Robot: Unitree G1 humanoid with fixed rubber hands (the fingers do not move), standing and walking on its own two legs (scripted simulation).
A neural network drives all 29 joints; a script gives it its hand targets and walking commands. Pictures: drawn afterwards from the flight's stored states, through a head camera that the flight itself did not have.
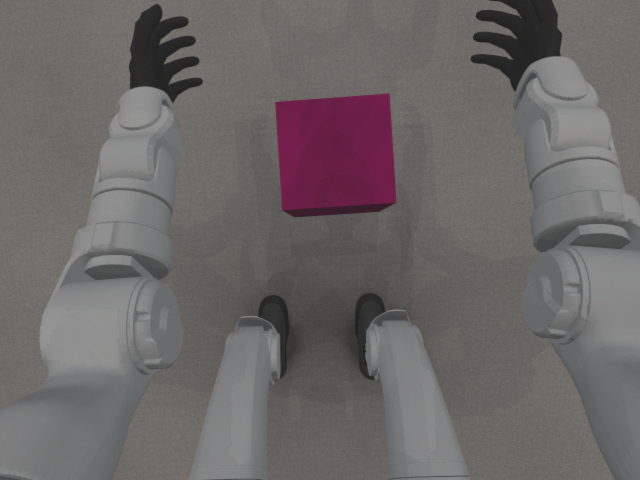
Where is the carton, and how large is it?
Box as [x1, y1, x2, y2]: [275, 94, 395, 216]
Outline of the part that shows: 389,94 275,102 282,209 293,216 379,211 395,202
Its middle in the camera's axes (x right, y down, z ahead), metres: +0.03 -0.16 +0.84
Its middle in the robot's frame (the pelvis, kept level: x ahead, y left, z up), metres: +0.51 -0.03 -0.52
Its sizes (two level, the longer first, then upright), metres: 0.210 0.200 0.250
